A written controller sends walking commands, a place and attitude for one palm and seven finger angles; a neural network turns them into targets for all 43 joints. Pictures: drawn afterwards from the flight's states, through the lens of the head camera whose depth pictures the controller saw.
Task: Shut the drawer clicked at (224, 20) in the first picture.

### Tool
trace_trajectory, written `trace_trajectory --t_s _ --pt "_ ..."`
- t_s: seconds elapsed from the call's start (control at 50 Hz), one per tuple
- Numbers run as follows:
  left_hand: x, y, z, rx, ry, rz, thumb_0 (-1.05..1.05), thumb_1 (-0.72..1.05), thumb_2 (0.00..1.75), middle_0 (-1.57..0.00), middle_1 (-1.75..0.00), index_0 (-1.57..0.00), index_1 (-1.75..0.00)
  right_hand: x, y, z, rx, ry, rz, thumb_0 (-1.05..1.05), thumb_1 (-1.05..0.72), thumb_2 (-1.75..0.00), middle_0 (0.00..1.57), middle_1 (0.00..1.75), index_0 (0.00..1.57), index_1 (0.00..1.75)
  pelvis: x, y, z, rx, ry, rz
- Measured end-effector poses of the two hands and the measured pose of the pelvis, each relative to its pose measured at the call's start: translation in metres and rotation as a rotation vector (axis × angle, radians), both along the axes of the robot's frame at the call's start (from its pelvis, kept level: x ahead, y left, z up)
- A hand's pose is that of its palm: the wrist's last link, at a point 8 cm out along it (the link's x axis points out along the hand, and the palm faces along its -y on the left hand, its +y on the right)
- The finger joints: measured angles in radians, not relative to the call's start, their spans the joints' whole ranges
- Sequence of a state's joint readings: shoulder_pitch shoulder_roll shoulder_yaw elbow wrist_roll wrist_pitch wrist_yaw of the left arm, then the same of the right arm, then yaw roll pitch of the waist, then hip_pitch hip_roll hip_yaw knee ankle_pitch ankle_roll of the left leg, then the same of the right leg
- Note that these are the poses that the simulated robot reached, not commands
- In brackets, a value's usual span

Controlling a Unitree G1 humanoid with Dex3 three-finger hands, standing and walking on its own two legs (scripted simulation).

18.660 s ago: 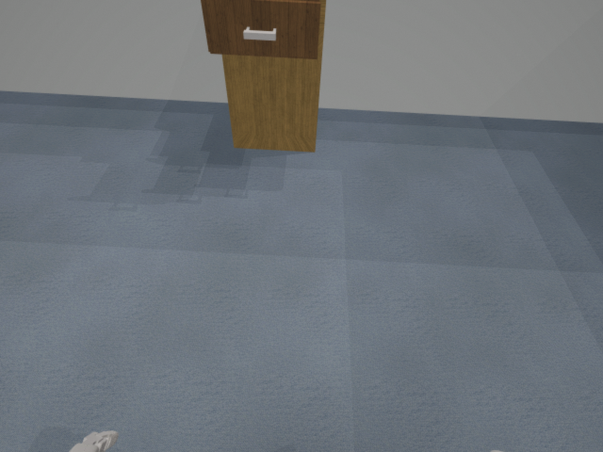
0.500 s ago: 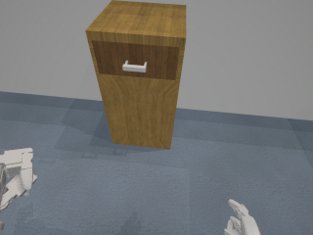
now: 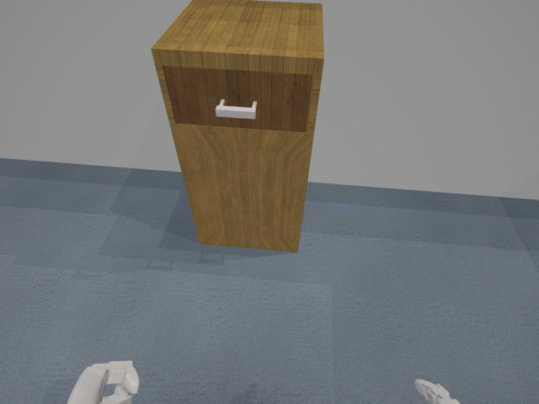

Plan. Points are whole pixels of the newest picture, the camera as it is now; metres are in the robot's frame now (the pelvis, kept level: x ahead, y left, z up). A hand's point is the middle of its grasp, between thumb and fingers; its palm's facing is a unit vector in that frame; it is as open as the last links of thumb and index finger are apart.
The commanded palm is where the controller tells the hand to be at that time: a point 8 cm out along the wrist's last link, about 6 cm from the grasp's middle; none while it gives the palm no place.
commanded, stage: let the arm hang, fingers relaxed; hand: left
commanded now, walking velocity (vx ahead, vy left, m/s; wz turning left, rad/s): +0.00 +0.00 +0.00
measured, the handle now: (237, 108) +0.87 +0.12 -0.02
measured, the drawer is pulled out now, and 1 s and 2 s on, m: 0.00 0.00 0.00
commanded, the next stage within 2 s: look to check the result in 0.90 s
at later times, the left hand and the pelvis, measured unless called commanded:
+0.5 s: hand out of the picture -0.07 +0.18 -0.16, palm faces +0.03 -0.97 -0.22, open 6.5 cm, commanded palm none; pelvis +0.00 +0.00 +0.01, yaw +0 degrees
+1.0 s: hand out of the picture +0.00 +0.15 -0.16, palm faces +0.03 -0.98 -0.18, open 7.4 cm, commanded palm none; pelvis +0.01 -0.02 +0.01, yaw +0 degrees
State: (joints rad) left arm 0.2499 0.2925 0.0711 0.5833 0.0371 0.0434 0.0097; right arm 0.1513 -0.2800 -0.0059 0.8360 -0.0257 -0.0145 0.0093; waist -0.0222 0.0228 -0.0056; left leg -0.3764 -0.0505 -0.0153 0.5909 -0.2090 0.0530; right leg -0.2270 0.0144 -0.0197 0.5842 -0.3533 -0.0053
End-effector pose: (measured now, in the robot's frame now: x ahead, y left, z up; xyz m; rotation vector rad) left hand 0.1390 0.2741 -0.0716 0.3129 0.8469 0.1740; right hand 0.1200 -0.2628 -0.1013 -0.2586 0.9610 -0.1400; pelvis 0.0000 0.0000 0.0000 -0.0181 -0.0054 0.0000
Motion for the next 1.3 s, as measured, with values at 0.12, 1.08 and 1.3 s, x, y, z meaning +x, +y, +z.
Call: trace_trajectory --t_s 0.12,1.08,1.3 --pt "-0.109 -0.044 -0.069 -0.184 0.413 0.120 0.01 0.90 0.89 -1.06 -1.25 -1.05 -1.27 -0.067 0.005 -0.007 -0.021 0.246 -0.053 0.01 -0.90 -0.90 0.20 0.30 0.20 0.30 -0.004 -0.002 0.007 -0.003 -0.007 0.005" --pt "-0.146 -0.081 -0.063 -0.181 0.569 0.158 0.00 0.91 0.89 -0.20 -0.30 -0.20 -0.30 -0.138 0.034 -0.034 0.126 0.481 -0.166 0.00 -0.91 -0.90 0.20 0.30 0.20 0.30 0.011 -0.022 0.013 0.010 -0.023 0.000" --pt "-0.155 -0.089 -0.063 -0.189 0.599 0.174 0.00 0.91 0.89 -0.20 -0.30 -0.20 -0.30 -0.125 0.031 -0.035 0.127 0.465 -0.157 0.00 -0.90 -0.90 0.20 0.30 0.20 0.30 0.015 -0.026 0.013 0.012 -0.025 -0.001"
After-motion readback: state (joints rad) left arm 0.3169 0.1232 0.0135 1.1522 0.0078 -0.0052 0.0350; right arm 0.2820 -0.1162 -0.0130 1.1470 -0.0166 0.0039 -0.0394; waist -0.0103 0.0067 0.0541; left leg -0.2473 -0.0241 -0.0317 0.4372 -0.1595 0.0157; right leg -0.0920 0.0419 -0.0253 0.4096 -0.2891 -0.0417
